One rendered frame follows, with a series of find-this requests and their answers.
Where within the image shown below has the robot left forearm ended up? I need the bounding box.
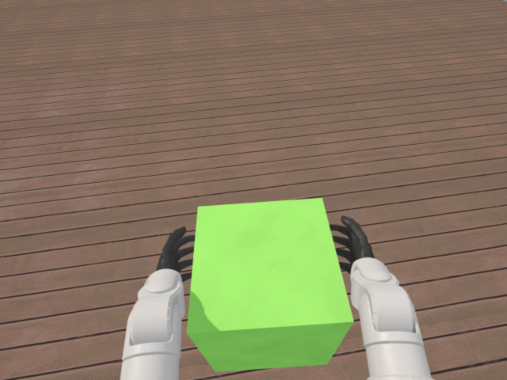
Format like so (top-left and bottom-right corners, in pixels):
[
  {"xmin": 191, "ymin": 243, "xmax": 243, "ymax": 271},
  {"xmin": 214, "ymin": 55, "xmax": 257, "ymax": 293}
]
[{"xmin": 120, "ymin": 269, "xmax": 185, "ymax": 380}]

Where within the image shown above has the carton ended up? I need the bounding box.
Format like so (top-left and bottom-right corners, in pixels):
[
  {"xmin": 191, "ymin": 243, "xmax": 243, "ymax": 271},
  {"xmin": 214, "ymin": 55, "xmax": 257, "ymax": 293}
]
[{"xmin": 187, "ymin": 198, "xmax": 354, "ymax": 372}]

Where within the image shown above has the robot left hand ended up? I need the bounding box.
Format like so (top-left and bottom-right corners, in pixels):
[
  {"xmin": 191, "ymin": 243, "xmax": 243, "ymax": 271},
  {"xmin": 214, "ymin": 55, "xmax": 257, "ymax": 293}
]
[{"xmin": 156, "ymin": 226, "xmax": 195, "ymax": 282}]

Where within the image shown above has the robot right hand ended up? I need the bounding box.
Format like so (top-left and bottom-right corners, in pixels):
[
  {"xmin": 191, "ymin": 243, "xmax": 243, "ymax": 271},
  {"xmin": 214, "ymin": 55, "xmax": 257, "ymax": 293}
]
[{"xmin": 330, "ymin": 215, "xmax": 375, "ymax": 274}]

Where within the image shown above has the robot right forearm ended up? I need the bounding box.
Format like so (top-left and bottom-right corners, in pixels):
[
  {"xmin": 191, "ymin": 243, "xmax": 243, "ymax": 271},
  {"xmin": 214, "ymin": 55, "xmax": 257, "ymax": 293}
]
[{"xmin": 350, "ymin": 257, "xmax": 435, "ymax": 380}]

